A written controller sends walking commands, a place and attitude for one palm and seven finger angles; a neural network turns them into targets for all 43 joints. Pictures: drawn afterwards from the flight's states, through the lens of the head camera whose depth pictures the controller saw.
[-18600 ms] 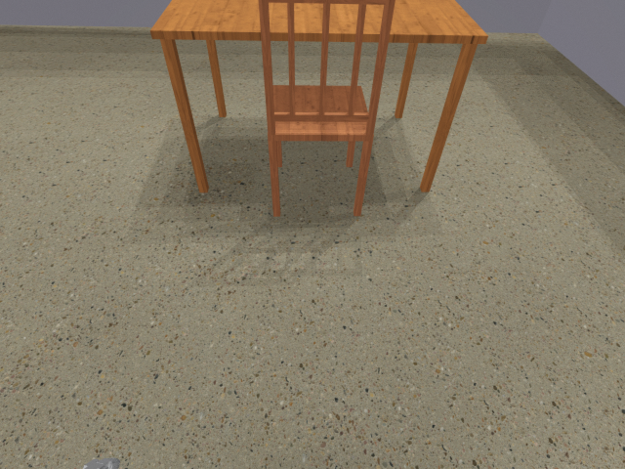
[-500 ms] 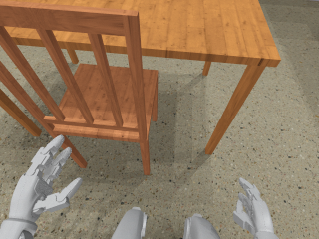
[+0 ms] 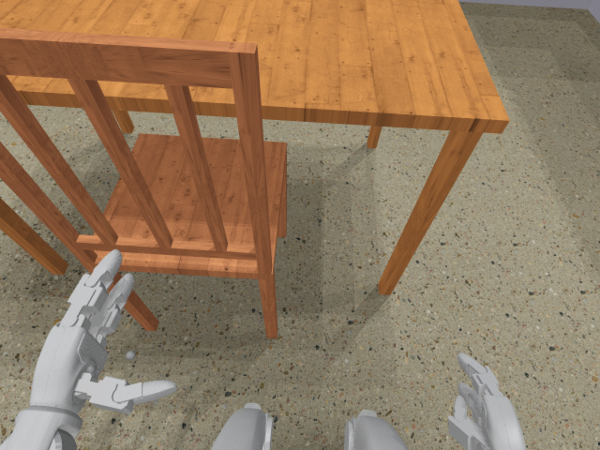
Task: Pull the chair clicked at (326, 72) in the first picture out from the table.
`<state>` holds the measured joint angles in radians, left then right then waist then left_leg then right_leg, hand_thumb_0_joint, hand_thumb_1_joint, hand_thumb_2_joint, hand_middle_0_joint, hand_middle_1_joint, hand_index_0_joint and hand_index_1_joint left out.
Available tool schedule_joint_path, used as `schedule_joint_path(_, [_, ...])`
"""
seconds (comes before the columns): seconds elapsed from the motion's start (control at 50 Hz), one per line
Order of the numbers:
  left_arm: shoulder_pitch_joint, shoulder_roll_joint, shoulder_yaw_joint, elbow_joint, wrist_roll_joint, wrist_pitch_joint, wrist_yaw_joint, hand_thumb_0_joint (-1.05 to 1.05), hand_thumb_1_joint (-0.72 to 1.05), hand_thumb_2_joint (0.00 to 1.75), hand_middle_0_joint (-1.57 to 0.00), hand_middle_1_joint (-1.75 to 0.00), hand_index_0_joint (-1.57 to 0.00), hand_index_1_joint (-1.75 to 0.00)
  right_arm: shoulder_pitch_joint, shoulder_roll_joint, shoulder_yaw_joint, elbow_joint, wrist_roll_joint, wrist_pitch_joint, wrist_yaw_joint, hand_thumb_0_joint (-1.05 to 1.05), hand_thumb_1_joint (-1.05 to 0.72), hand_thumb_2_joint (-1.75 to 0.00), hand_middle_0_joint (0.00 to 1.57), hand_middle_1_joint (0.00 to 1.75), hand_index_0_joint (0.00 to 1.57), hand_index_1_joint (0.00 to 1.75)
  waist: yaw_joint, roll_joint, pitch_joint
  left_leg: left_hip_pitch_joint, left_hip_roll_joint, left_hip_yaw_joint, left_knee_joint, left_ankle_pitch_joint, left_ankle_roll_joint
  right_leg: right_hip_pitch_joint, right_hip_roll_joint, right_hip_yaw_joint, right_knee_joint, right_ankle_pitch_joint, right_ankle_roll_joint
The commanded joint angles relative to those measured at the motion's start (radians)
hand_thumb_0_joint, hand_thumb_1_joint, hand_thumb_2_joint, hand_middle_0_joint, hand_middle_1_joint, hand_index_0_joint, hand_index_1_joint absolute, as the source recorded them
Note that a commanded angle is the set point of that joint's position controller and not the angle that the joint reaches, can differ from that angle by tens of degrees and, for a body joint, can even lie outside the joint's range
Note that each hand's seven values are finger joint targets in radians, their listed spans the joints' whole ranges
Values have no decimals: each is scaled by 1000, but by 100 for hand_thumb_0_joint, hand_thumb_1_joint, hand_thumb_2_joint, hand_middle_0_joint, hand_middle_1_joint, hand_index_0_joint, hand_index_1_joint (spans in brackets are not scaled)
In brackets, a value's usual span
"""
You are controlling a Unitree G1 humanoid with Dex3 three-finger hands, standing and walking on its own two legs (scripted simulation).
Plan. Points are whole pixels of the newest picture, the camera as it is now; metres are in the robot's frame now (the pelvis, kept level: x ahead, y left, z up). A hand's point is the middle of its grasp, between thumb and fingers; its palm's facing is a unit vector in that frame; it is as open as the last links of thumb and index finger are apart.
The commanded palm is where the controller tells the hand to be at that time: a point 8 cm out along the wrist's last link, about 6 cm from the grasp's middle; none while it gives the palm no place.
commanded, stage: raise the hand toward the chair's back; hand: left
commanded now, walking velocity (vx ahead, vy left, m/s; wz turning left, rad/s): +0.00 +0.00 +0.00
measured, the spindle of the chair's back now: (134, 181) +0.48 +0.30 +0.03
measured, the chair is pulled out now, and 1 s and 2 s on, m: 0.00 0.00 0.00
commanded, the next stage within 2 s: aim the fingers beside a spindle in 1.04 s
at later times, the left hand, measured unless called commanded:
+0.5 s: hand (139, 324) +0.25 +0.21 +0.06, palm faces +0.01 -1.00 -0.06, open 16.9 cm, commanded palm +0.23 +0.26 +0.06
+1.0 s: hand (147, 316) +0.26 +0.20 +0.06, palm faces +0.02 -1.00 -0.07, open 16.9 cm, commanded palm +0.24 +0.26 +0.06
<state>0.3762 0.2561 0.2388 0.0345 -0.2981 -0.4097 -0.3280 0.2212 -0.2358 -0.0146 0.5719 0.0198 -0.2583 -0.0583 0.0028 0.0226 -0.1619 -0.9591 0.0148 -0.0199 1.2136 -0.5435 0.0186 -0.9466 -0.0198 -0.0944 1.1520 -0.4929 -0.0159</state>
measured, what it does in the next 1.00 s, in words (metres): stands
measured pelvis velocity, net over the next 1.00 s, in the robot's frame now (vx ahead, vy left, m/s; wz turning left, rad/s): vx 0.02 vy -0.01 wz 0.00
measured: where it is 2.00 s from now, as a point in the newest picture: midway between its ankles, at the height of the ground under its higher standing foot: outside the picture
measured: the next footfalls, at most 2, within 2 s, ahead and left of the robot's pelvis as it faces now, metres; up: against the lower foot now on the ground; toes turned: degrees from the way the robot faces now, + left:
none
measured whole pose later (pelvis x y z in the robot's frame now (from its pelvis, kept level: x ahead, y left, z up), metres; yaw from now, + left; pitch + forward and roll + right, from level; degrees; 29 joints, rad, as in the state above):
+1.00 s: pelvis +0.02 -0.01 +0.01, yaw +0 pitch +16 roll -2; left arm 0.29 0.25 0.22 0.09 -0.28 -0.39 -0.29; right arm 0.23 -0.24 0.01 0.55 0.02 -0.20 -0.06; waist -0.01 0.03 -0.16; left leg -0.89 0.01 -0.02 1.14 -0.54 0.01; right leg -0.88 -0.02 -0.09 1.09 -0.49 -0.02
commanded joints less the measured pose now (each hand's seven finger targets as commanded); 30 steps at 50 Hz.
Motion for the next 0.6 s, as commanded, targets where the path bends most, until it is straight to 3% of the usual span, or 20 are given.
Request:
schedule_joint_path(0.0, [-56, 145, 84, -200, -23, -59, 16, 0, -36, 36, -7, -10, -7, -10, -36, -130, -43, -161, 8, -46, -7, 0, -90, -90, 20, 30, 20, 30, 0, 40, -200, 143, -21, -39, -226, 194, 4, 164, 36, 30, -174, 77, -9])
schedule_joint_path(0.12, [-88, 143, 64, -210, -17, -46, 13, 0, -50, 30, -6, -8, -6, -8, -30, -131, -35, -168, 9, -41, -10, 0, -90, -90, 20, 30, 20, 30, -7, 60, -201, 174, -19, -37, -233, 205, 4, 168, 34, 29, -188, 96, -9])
schedule_joint_path(0.28, [-98, 151, 74, -189, -8, -28, 29, 0, -50, 30, -6, -8, -6, -8, -18, -132, -35, -167, 7, -28, -9, 0, -90, -90, 20, 30, 20, 30, -6, 26, -212, 188, -16, -38, -236, 268, 2, 197, 37, 22, -188, 156, -8])
schedule_joint_path(0.3, [-113, 142, 60, -202, -5, -29, 27, 0, -50, 30, -6, -8, -6, -8, -17, -133, -32, -168, 7, -26, -7, 0, -90, -90, 20, 30, 20, 30, -10, 50, -219, 198, -16, -39, -239, 273, 0, 196, 35, 22, -187, 161, -9])
schedule_joint_path(0.36, [-114, 138, 64, -182, -11, -23, 28, 0, -50, 30, -6, -8, -6, -8, -15, -130, -33, -168, 9, -22, -8, 0, -90, -90, 20, 30, 20, 30, -10, 26, -205, 187, -18, -33, -241, 271, 1, 216, 33, 26, -199, 167, -7])
schedule_joint_path(0.46, [-144, 144, 60, -182, -9, -20, 31, 0, -50, 30, -6, -8, -6, -8, -10, -132, -32, -169, 9, -18, -10, 0, -90, -90, 20, 30, 20, 30, -10, 50, -211, 200, -18, -26, -245, 279, 2, 226, 30, 32, -209, 178, -6])
schedule_joint_path(0.5, [-153, 147, 64, -177, -7, -20, 33, 0, -50, 30, -6, -8, -6, -8, -8, -134, -32, -166, 9, -16, -11, 0, -90, -90, 20, 30, 20, 30, -13, 26, -221, 201, -17, -27, -245, 297, 3, 242, 30, 32, -208, 199, -6])
schedule_joint_path(0.54, [-149, 149, 67, -180, -7, -24, 37, 0, -50, 30, -6, -8, -6, -8, -5, -133, -33, -165, 8, -15, -9, 0, -90, -90, 20, 30, 20, 30, -6, 53, -228, 214, -17, -25, -250, 314, 0, 246, 28, 31, -207, 214, -7])
schedule_joint_path(0.58, [-123, 153, 73, -161, -3, -22, 42, 0, -50, 30, -6, -8, -6, -8, -6, -132, -37, -162, 8, -11, -8, 0, -90, -90, 20, 30, 20, 30, -3, 42, -230, 215, -16, -25, -249, 336, 0, 253, 31, 30, -204, 234, -8])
